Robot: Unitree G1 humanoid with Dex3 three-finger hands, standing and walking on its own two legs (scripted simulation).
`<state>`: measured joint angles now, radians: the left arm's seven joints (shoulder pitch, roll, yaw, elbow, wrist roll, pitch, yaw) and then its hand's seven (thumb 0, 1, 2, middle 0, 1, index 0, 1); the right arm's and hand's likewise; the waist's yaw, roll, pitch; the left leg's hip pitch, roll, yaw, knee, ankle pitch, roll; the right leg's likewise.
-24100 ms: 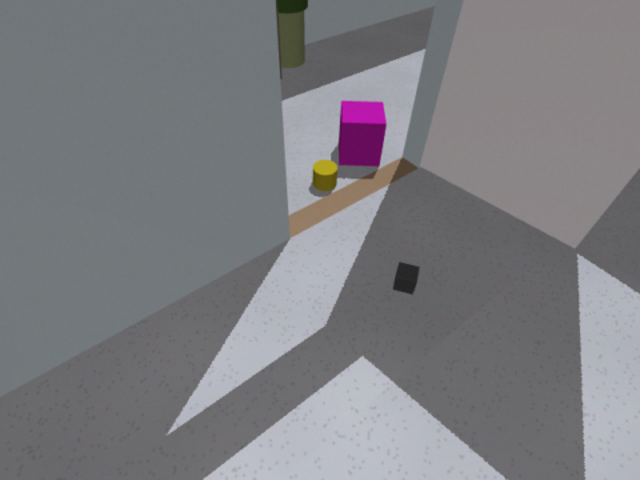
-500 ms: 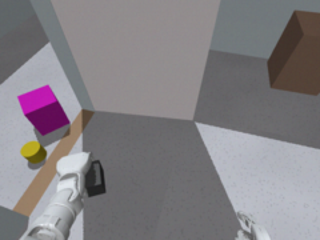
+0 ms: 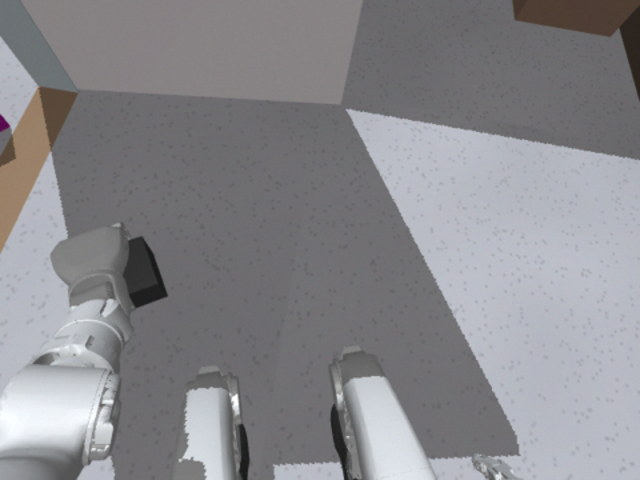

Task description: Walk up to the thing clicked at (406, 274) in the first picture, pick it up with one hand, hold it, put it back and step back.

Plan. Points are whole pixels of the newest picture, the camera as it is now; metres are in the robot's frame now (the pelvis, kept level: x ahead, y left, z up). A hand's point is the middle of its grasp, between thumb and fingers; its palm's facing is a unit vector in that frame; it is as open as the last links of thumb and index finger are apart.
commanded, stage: crouch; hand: left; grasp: from above
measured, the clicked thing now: (129, 276) +0.43 +0.23 -0.17
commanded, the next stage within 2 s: lower in 1.04 s
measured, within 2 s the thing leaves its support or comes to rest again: neither
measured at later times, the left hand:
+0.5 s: hand (144, 297) +0.43 +0.24 -0.30, palm faces -0.40 -0.15 -0.91, open 10.6 cm
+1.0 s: hand (155, 301) +0.44 +0.24 -0.37, palm faces -0.41 -0.14 -0.90, open 10.6 cm
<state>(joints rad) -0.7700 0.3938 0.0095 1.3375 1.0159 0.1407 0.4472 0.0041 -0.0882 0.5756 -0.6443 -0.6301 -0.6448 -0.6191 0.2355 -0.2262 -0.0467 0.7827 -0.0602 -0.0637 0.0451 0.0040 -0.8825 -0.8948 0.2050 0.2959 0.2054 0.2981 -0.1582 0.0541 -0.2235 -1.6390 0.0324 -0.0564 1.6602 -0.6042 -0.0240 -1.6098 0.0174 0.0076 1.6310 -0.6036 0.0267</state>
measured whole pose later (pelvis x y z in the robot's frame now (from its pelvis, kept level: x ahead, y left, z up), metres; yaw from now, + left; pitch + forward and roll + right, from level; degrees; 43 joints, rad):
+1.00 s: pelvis -0.03 +0.00 -0.21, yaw -3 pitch +35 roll -5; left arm -1.01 0.61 0.12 1.59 1.09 0.03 0.49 0.01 -0.09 0.57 -0.66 -0.62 -0.66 -0.61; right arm 0.16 -0.25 0.04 0.83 -0.16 -0.14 0.16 0.00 -0.90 -0.90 0.21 0.30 0.21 0.30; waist -0.24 0.02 -0.10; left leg -2.28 0.01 -0.14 2.34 -0.68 -0.05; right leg -2.23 0.04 -0.03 2.29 -0.67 0.04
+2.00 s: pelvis -0.02 +0.00 -0.25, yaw -8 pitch +32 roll -10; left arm -1.05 0.77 0.20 1.73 1.13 -0.04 0.63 0.01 -0.13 0.60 -0.69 -0.60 -0.69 -0.59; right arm 0.13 -0.28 0.15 0.78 -0.22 -0.20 0.27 0.00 -0.91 -0.90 0.20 0.30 0.20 0.30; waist -0.32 -0.05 0.05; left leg -2.35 0.01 -0.21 2.51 -0.73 -0.05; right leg -2.28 0.07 -0.08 2.39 -0.69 0.06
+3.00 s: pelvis -0.02 +0.01 -0.25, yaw -11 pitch +29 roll -14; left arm -1.09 0.89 0.18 1.84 1.14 -0.05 0.70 0.00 -0.37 0.89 -0.34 -0.80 -0.30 -0.83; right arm 0.13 -0.32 0.23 0.76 -0.26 -0.31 0.36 0.00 -0.90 -0.91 0.20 0.30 0.20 0.30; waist -0.38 -0.10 0.12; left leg -2.34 0.01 -0.26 2.54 -0.72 -0.03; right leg -2.24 0.08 -0.13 2.37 -0.67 0.07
